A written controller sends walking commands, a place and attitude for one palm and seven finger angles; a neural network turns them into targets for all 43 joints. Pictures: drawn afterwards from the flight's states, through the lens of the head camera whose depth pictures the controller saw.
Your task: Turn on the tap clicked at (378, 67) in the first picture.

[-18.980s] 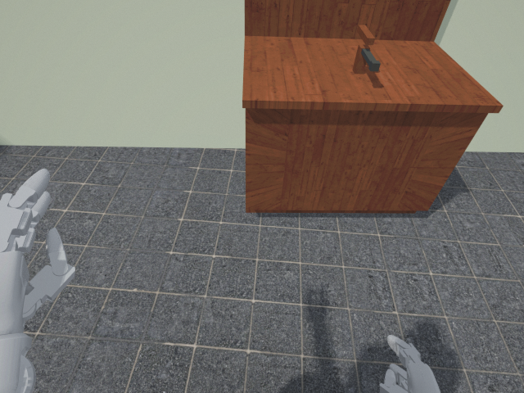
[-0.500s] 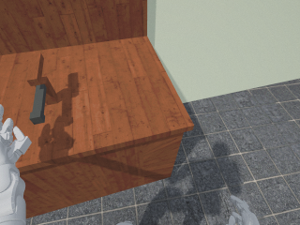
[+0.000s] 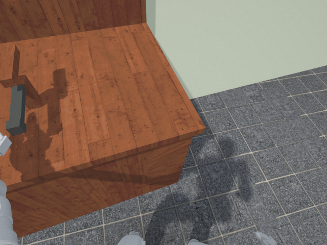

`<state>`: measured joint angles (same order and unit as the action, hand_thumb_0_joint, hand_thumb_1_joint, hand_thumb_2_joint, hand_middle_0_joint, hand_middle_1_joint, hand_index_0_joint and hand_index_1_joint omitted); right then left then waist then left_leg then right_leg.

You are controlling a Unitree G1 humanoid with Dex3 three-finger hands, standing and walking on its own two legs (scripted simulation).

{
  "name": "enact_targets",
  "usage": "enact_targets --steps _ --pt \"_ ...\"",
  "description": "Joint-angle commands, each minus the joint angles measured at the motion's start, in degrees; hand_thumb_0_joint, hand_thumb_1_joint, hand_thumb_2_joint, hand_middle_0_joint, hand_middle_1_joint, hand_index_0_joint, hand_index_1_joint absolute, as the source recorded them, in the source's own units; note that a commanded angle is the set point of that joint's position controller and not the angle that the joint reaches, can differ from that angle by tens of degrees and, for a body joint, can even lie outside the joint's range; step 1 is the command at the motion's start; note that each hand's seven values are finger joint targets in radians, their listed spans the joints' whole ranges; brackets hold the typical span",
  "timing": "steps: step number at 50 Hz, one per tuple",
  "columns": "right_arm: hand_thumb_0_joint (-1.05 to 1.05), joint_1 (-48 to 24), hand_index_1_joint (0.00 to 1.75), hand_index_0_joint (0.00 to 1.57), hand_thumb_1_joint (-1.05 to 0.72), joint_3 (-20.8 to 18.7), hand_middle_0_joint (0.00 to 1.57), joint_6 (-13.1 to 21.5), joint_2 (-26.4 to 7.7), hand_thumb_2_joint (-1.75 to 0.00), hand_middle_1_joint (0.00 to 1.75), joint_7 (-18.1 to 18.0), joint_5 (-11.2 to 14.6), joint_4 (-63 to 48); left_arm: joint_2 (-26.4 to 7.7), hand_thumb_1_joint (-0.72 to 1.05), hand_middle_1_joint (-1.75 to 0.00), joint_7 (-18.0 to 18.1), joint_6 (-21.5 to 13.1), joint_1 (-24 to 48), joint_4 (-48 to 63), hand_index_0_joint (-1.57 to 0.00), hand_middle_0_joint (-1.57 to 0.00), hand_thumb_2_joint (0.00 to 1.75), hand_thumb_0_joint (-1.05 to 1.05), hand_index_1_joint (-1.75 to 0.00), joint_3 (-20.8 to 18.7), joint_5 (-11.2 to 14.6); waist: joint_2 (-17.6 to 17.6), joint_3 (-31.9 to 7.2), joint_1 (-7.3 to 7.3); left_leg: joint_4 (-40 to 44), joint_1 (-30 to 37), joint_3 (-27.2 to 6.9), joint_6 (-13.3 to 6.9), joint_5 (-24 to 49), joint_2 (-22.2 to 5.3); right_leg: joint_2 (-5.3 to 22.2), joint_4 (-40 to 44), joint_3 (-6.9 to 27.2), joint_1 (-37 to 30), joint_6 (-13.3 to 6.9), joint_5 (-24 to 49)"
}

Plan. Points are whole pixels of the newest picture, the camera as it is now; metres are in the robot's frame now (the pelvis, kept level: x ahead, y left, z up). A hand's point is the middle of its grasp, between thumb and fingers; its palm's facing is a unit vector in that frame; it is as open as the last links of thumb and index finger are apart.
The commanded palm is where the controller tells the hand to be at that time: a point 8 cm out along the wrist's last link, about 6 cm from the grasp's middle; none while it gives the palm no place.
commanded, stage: reach beside the lever's end, fingers flat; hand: left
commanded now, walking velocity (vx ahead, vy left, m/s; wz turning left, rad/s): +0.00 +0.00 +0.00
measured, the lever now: (16, 126) +0.36 +0.36 +0.07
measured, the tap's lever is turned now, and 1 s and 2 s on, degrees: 0 0 28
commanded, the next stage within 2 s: push the lever round in 0.42 s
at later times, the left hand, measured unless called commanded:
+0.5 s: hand (2, 141) +0.32 +0.38 +0.06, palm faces +0.59 -0.80 -0.12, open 7.8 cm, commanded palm +0.28 +0.40 +0.06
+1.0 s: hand (14, 140) +0.33 +0.36 +0.06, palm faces +0.58 -0.81 -0.11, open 7.8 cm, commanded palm +0.28 +0.38 +0.06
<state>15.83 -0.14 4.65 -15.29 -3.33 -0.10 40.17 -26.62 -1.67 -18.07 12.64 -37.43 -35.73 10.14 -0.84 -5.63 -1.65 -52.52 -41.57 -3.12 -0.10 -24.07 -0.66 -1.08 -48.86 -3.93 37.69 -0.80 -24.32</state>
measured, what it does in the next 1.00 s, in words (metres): stands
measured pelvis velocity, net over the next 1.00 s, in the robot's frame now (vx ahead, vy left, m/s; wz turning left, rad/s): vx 0.00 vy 0.00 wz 0.00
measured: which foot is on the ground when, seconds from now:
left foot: down 0.00-1.00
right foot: down 0.00-1.00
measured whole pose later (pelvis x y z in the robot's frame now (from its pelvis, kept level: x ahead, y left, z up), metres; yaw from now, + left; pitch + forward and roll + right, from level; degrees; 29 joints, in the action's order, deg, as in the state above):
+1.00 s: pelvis +0.00 +0.00 +0.00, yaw +0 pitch +13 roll -3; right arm 15.7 -0.1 2.5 -14.6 -2.7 0.2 38.8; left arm -23.7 1.1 -18.1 10.2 -32.9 -33.0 10.2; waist -1.1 -6.7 -1.6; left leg -53.9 -42.4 -3.2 -0.2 -24.9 -0.9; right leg -1.4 -49.6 -3.9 38.2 -0.6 -24.8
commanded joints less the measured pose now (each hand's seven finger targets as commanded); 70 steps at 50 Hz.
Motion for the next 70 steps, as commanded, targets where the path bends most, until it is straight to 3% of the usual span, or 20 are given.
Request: enact_targets --steps 1,2,6,10,21,22,29,30,35,36,38,45,49,51,54,56,59,61,67,70 --pt "0.00 2.62 0.30 0.20 -0.90 -3.54 0.20 1.17 -9.71 -0.90 0.30 -0.57 -0.13 -5.80 -22.38 0.90 -0.15 -0.82 -4.95 11.59 9.75 -0.15 -0.15 0.90 0.00 -0.15 -6.72 0.12 -7.17 -16.82 0.96 5.65 10.02 -0.47 -1.40 19.91 0.86 -1.35 4.29 2.09 -6.39 -0.39 17.17" --pt "0.00 2.73 0.30 0.20 -0.90 -3.47 0.20 1.08 -9.63 -0.90 0.30 -0.33 -0.22 -6.30 -20.39 0.90 -0.15 -1.14 -5.11 12.66 10.50 -0.15 -0.15 0.90 0.00 -0.15 -4.78 0.28 -6.94 -17.21 0.44 5.65 10.37 -0.75 -1.36 19.84 0.95 -1.42 3.99 1.82 -5.70 -0.31 16.71" --pt "0.00 2.90 0.30 0.20 -0.90 -3.66 0.20 0.76 -9.77 -0.90 0.30 -0.18 -0.04 -6.68 -19.88 0.90 -0.15 -1.83 -5.34 10.78 11.74 -0.15 -0.15 0.90 0.00 -0.15 -4.72 0.90 -8.17 -17.86 0.80 5.44 11.48 -1.07 -1.29 20.75 0.65 -1.64 4.08 1.83 -5.26 -0.47 16.10" --pt "0.00 2.74 0.30 0.20 -0.90 -3.80 0.20 0.71 -9.79 -0.90 0.30 -0.18 0.09 -6.81 -18.48 0.90 -0.15 -1.64 -4.88 11.31 12.92 -0.15 -0.15 0.90 0.00 -0.15 -3.64 1.42 -6.83 -17.25 0.21 5.94 11.53 -1.59 -1.02 19.12 0.51 -1.82 4.21 1.36 -4.01 -0.37 14.13" --pt "0.00 1.99 0.30 0.20 -0.90 -3.26 0.20 0.22 -9.41 -0.90 0.30 -0.62 -0.02 -6.94 -20.94 0.90 -0.15 0.11 -4.82 11.97 13.17 -0.15 -0.15 0.90 0.00 -0.15 -5.32 0.03 -8.49 -16.26 0.39 6.74 10.84 -1.68 -1.02 15.88 0.39 -1.84 4.50 1.57 -4.00 -0.70 11.64" --pt "0.00 1.87 0.30 0.20 -0.90 -3.08 0.20 0.22 -9.28 -0.90 0.30 -0.61 0.02 -6.91 -19.07 0.90 -0.15 -0.23 -4.70 13.22 12.97 -0.15 -0.15 0.90 0.00 -0.15 -3.31 0.09 -8.49 -15.46 -0.37 6.78 10.99 -1.63 -0.99 15.81 0.41 -1.82 4.57 1.45 -3.27 -0.64 11.70" --pt "0.00 1.79 0.30 0.20 -0.90 -3.15 0.20 0.46 -9.41 -0.90 0.30 -0.66 0.25 -7.38 -16.44 0.90 -0.15 -0.82 -3.88 12.91 13.41 -0.15 -0.15 0.90 0.00 -0.15 -1.01 0.94 -8.34 -16.02 -0.12 6.91 11.81 -2.24 -0.62 16.08 0.33 -1.83 4.57 1.15 -2.58 -0.68 11.14" --pt "0.00 1.82 0.30 0.20 -0.90 -3.19 0.20 0.50 -9.46 -0.90 0.30 -0.70 0.22 -7.19 -16.13 0.90 -0.15 -0.62 -3.70 13.32 12.63 -0.15 -0.15 0.90 0.00 -0.15 -0.99 1.17 -6.17 -15.32 -0.39 6.83 11.13 -2.17 -0.76 15.32 0.45 -1.87 4.79 1.10 -2.81 -0.61 11.26" --pt "0.00 1.69 0.30 0.20 -0.90 -3.30 0.20 0.32 -9.26 -0.90 0.30 -0.61 0.08 -7.42 -16.57 0.90 -0.15 0.84 -3.81 12.54 14.26 -0.15 -0.15 0.90 0.00 -0.15 -1.62 0.63 -6.58 -16.54 0.15 6.71 10.98 -1.65 -0.80 16.16 0.59 -1.68 4.62 1.38 -4.17 -0.55 12.50" --pt "0.00 1.72 0.30 0.20 -0.90 -3.26 0.20 0.17 -9.25 -0.90 0.30 -0.70 0.17 -6.90 -18.49 0.90 -0.15 1.43 -4.16 13.09 14.99 -0.15 -0.15 0.90 0.00 -0.15 -2.98 0.07 -8.06 -16.53 0.44 6.52 11.40 -1.67 -0.72 17.31 0.37 -1.65 4.50 1.60 -4.42 -0.74 13.13" --pt "0.00 1.77 0.30 0.20 -0.90 -3.42 0.20 0.19 -8.99 -0.90 0.30 -0.39 -0.17 -7.31 -17.68 0.90 -0.15 1.98 -4.62 11.64 16.67 -0.15 -0.15 0.90 0.00 -0.15 -2.87 -0.03 -7.80 -18.65 0.82 6.42 12.42 -1.70 -0.52 19.19 0.36 -1.70 4.17 1.59 -5.53 -0.71 14.29" --pt "0.00 1.09 0.30 0.20 -0.90 -3.37 0.20 -0.04 -8.64 -0.90 0.30 -0.11 0.13 -7.57 -14.78 0.90 -0.15 2.29 -4.02 8.56 16.90 -0.15 -0.15 0.90 0.00 -0.15 -1.26 0.56 -7.37 -16.77 0.83 6.59 10.93 -0.95 -0.76 18.77 0.49 -1.63 4.54 1.74 -6.38 -0.63 15.34" --pt "0.00 0.92 0.30 0.20 -0.90 -3.38 0.20 0.07 -8.66 -0.90 0.30 -0.36 0.18 -7.12 -12.77 0.90 -0.15 2.86 -3.97 11.12 17.26 -0.15 -0.15 0.90 0.00 -0.15 0.73 0.59 -5.13 -15.71 -0.40 6.44 10.49 -1.08 -0.92 17.34 0.48 -1.66 4.59 1.70 -5.43 -0.45 14.89" --pt "0.00 0.78 0.30 0.20 -0.90 -3.38 0.20 0.14 -8.61 -0.90 0.30 -0.47 0.16 -6.92 -13.40 0.90 -0.15 3.25 -4.32 11.00 18.02 -0.15 -0.15 0.90 0.00 -0.15 0.35 0.11 -7.06 -15.66 0.04 6.43 10.99 -1.03 -0.86 17.58 0.41 -1.53 4.64 1.91 -5.53 -0.62 14.81" --pt "0.00 0.64 0.30 0.20 -0.90 -3.44 0.20 0.21 -8.47 -0.90 0.30 -0.33 0.06 -7.09 -12.03 0.90 -0.15 3.62 -4.50 10.73 18.45 -0.15 -0.15 0.90 0.00 -0.15 1.59 0.02 -5.48 -16.67 -0.21 6.40 10.77 -0.73 -1.02 16.60 0.59 -1.49 4.66 1.97 -6.18 -0.46 14.95" --pt "0.00 0.52 0.30 0.20 -0.90 -3.28 0.20 0.10 -8.47 -0.90 0.30 -0.51 0.13 -6.60 -12.79 0.90 -0.15 4.18 -4.55 11.35 17.89 -0.15 -0.15 0.90 0.00 -0.15 1.04 -0.33 -6.52 -15.70 -0.12 6.36 10.39 -0.74 -1.05 16.28 0.57 -1.40 4.72 2.20 -5.98 -0.56 14.85" --pt "0.00 0.21 0.30 0.20 -0.90 -3.14 0.20 0.10 -8.47 -0.90 0.30 -0.63 0.18 -6.71 -12.23 0.90 -0.15 4.28 -4.24 13.01 16.17 -0.15 -0.15 0.90 0.00 -0.15 1.74 -0.22 -4.80 -14.88 -0.49 6.59 8.93 -0.52 -1.20 13.28 0.84 -1.36 5.10 2.25 -5.76 -0.44 13.28" --pt "0.00 0.42 0.30 0.20 -0.90 -3.12 0.20 -0.06 -8.52 -0.90 0.30 -0.77 0.12 -6.51 -14.26 0.90 -0.15 4.52 -4.47 13.47 16.13 -0.15 -0.15 0.90 0.00 -0.15 0.01 -0.56 -4.37 -15.51 -0.11 6.39 8.60 -0.54 -1.40 13.64 0.83 -1.28 5.02 2.50 -6.80 -0.50 14.00" --pt "0.00 -0.24 0.30 0.20 -0.90 -3.04 0.20 0.06 -7.92 -0.90 0.30 -0.44 0.12 -6.79 -8.49 0.90 -0.15 6.65 -4.71 15.14 18.51 -0.15 -0.15 0.90 0.00 -0.15 5.13 -1.11 -6.87 -16.02 -0.77 6.55 10.92 -0.90 -1.03 13.83 0.74 -1.27 5.01 2.20 -5.31 -0.63 13.30" --pt "0.00 -0.49 0.30 0.20 -0.90 -3.17 0.20 0.10 -7.95 -0.90 0.30 -0.23 -0.16 -6.87 -7.47 0.90 -0.15 8.93 -4.61 14.17 18.30 -0.15 -0.15 0.90 0.00 -0.15 5.76 -1.70 -5.71 -16.52 -0.54 6.59 10.48 -0.94 -0.96 13.37 0.90 -1.24 5.06 2.15 -5.76 -0.58 13.16"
